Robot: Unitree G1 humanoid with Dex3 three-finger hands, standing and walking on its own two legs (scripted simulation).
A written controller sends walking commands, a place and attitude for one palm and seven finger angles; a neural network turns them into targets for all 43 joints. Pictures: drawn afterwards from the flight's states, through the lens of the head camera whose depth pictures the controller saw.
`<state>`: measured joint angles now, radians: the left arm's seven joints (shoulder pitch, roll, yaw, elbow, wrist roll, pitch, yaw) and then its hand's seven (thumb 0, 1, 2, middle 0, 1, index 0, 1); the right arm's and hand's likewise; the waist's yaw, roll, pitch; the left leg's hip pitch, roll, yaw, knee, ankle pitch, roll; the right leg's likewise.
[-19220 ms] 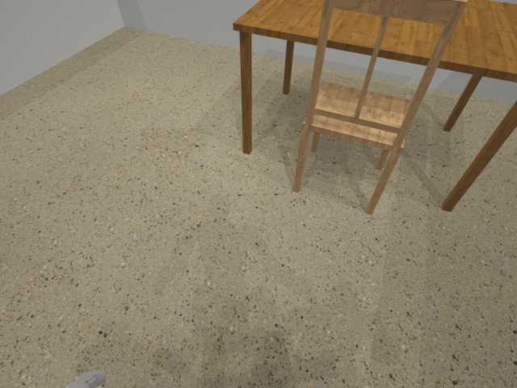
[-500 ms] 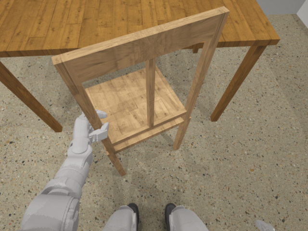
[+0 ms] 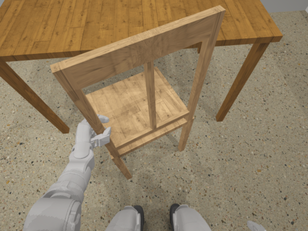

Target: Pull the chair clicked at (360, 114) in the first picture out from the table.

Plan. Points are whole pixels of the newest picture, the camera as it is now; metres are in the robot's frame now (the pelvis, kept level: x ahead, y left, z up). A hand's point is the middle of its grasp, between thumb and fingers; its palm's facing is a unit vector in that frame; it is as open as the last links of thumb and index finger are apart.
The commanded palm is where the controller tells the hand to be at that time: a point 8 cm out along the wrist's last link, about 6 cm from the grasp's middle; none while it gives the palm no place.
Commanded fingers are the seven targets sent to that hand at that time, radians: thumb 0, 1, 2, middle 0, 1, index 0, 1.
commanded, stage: step backward, pulling the chair out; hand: left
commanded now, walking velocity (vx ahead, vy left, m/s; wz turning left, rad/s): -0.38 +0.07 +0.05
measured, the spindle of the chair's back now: (151, 102) +0.48 +0.00 -0.04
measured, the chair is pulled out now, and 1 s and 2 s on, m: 0.11 0.13 0.14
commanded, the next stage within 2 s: none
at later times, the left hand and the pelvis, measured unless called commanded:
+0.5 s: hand (105, 135) +0.38 +0.14 -0.06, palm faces +0.11 -0.97 -0.21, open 5.8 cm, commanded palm +0.38 +0.19 -0.05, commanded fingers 0.00 0.90 0.90 -0.50 -1.45 -0.50 -1.45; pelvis +0.00 -0.01 +0.00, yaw +0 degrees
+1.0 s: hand (108, 141) +0.36 +0.13 -0.06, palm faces +0.10 -0.97 -0.21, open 5.7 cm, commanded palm +0.35 +0.18 -0.05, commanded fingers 0.00 0.90 0.90 -0.50 -1.45 -0.50 -1.45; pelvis -0.03 -0.01 +0.00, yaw +2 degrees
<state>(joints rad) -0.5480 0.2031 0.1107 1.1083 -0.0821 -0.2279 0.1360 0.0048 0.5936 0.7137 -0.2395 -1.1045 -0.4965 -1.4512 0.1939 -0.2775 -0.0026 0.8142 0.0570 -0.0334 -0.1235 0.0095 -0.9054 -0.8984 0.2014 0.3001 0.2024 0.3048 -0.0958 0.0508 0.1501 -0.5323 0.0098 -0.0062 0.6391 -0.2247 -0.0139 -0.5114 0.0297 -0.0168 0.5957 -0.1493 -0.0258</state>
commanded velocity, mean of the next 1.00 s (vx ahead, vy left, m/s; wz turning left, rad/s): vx -0.38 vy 0.02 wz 0.04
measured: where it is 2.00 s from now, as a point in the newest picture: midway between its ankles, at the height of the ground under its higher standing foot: outside the picture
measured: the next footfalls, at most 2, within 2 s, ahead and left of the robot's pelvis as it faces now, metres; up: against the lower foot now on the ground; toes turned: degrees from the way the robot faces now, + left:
left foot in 0.56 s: +0.02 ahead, +0.13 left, +0.00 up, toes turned +4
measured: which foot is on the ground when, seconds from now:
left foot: down 0.00-0.42, up 0.44-0.54, down 0.56-1.00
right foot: down 0.00-1.00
